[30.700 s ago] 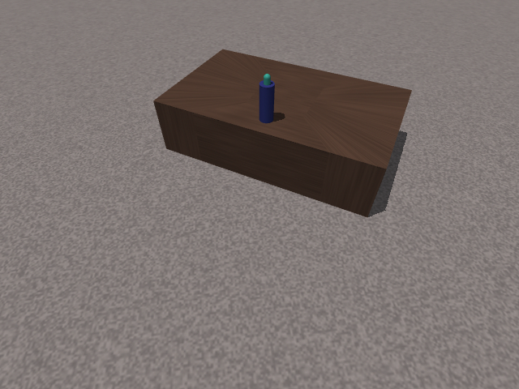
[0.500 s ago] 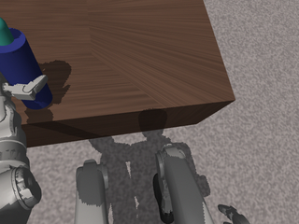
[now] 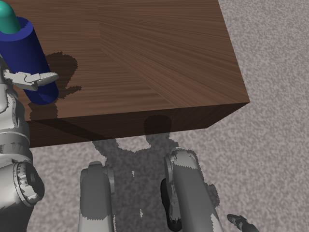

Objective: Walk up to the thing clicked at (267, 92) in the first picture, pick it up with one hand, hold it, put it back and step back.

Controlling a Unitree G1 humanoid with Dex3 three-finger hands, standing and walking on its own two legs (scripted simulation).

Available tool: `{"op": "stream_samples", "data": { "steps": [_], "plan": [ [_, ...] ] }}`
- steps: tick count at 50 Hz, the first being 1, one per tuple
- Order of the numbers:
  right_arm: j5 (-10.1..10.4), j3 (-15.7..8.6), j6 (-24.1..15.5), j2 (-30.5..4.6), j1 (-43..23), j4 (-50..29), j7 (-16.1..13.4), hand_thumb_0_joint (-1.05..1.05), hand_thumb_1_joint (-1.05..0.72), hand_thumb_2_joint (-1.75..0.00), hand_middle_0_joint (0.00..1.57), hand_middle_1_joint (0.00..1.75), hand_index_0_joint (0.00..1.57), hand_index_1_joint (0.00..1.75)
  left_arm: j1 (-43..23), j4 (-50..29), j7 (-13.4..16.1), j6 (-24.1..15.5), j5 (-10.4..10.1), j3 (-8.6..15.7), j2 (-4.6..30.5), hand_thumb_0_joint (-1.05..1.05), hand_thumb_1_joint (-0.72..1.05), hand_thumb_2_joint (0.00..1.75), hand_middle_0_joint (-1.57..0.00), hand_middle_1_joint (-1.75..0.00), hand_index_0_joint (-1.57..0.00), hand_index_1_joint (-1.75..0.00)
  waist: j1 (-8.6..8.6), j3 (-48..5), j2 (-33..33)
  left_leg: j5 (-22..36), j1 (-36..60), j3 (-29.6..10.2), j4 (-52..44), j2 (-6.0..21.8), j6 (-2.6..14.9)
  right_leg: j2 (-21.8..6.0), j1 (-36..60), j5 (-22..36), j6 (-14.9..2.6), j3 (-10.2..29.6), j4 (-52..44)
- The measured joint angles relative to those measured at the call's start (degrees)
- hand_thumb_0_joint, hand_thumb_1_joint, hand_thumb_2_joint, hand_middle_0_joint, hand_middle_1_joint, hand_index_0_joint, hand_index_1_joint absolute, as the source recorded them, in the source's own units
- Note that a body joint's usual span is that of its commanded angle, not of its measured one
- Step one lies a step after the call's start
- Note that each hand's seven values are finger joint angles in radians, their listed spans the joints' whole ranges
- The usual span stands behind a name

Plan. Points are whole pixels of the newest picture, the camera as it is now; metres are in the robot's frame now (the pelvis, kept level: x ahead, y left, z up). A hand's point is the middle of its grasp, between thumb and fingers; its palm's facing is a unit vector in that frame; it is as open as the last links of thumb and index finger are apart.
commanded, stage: open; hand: left
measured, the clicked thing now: (26, 59) +0.53 +0.23 +0.01
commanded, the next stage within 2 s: withdraw in 0.14 s
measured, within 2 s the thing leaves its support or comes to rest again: rests again in 0.62 s
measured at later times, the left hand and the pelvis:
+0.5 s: hand (1, 53) +0.53 +0.27 +0.03, palm faces +0.30 -0.96 -0.02, open 17.4 cm; pelvis +0.00 +0.00 +0.00, yaw +0 degrees
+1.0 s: hand out of the picture +0.54 +0.34 +0.12, palm faces +0.33 -0.89 -0.33, open 17.3 cm; pelvis +0.02 +0.01 +0.12, yaw -1 degrees
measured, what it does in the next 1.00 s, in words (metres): rises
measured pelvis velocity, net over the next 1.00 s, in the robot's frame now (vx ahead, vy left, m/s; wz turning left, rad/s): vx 0.02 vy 0.01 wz -0.02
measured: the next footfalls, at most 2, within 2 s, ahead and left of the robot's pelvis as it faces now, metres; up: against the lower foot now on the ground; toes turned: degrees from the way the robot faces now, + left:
none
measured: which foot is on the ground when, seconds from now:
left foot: down 0.00-1.00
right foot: down 0.00-1.00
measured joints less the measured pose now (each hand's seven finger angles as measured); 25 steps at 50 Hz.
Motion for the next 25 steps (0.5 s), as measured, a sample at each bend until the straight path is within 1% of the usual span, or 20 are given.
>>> {"op": "stream_samples", "data": {
  "steps": [7, 16, 20, 23, 25],
  "plan": [
    [0.02, 0.00, 0.52, -0.28, 0.39, -0.97, 0.24, 0.01, -0.92, -0.89, 0.20, 0.30, 0.21, 0.30, -1.14, 1.09, 0.19, 0.50, 0.25, 0.34, 0.23, -0.01, -0.57, 0.32, -0.57, -0.48, -0.56, -0.47, -0.04, -0.10, 0.45, 0.10, -0.39, 0.25, 0.17, 0.06, 0.29, 0.08, -0.34, 0.17, 0.06, 0.22, 0.03],
    [0.04, -0.02, 0.85, -0.33, 0.75, -1.02, 0.32, 0.01, -0.91, -0.89, 0.20, 0.30, 0.21, 0.30, -1.14, 0.43, 0.20, 0.43, 0.31, 0.68, -0.07, -0.01, -0.61, 0.11, -0.32, -0.21, -0.32, -0.21, 0.44, 0.13, 0.13, 0.19, -0.84, 0.43, 0.65, 0.02, 0.28, 0.10, -0.91, 0.24, 0.17, 0.46, 0.66],
    [0.19, 0.20, 1.11, -0.40, 0.36, -1.25, 0.14, 0.01, -0.91, -0.89, 0.20, 0.30, 0.21, 0.30, -0.85, -0.41, -0.32, 1.02, 0.72, 2.09, 1.01, -0.01, -0.61, 0.07, -0.21, -0.13, -0.22, -0.13, 0.29, 0.52, 0.12, 0.20, -1.02, 0.28, 0.95, 0.09, 0.17, 0.20, -1.12, 0.34, 0.19, 0.35, 0.90],
    [0.53, 0.48, 1.55, -0.38, 0.09, -1.71, -0.31, 0.01, -0.90, -0.89, 0.20, 0.30, 0.21, 0.30, -0.34, -1.89, -1.23, 2.35, 0.89, 4.06, 2.74, -0.01, -0.61, 0.05, -0.16, -0.09, -0.16, -0.09, 0.00, 0.79, 0.19, 0.14, -0.75, 0.11, 0.81, 0.19, 0.04, 0.27, -0.89, 0.36, 0.31, 0.19, 0.72],
    [0.88, 0.72, 1.80, -0.31, 0.05, -1.97, -0.73, 0.01, -0.90, -0.89, 0.20, 0.30, 0.21, 0.30, -0.33, -2.67, -1.94, 3.57, 0.61, 5.53, 4.29, -0.01, -0.61, 0.04, -0.13, -0.07, -0.14, -0.07, -0.13, 0.80, 0.14, 0.09, -0.24, 0.03, 0.38, 0.27, -0.05, 0.28, -0.42, 0.35, 0.34, 0.09, 0.32]
  ]
}}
